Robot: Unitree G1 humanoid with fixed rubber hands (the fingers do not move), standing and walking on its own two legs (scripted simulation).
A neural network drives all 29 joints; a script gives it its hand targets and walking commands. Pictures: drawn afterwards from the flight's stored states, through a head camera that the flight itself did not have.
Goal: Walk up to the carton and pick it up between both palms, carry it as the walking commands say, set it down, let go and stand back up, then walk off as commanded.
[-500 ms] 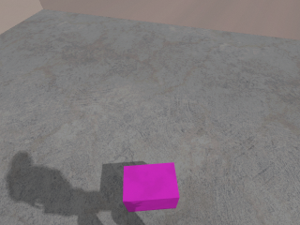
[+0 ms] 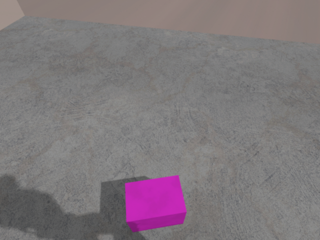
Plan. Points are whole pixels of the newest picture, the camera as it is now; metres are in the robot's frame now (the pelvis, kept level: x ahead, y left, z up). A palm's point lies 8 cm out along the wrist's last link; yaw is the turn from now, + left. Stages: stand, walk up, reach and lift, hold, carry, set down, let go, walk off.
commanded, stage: walk up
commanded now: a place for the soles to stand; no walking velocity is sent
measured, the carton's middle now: (155, 204) +0.39 +0.05 -0.65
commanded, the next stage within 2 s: reach and lift in 0.72 s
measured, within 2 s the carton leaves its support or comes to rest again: neither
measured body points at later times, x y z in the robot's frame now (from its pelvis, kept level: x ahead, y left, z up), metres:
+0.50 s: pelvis +0.00 -0.01 +0.00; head +0.01 -0.03 +0.45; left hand +0.03 +0.24 -0.14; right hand -0.02 -0.27 -0.16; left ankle -0.04 +0.09 -0.73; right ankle +0.02 -0.09 -0.73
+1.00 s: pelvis -0.03 -0.01 -0.03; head +0.06 -0.01 +0.41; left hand +0.14 +0.26 -0.14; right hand +0.20 -0.24 -0.15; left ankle -0.04 +0.10 -0.73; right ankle +0.02 -0.09 -0.73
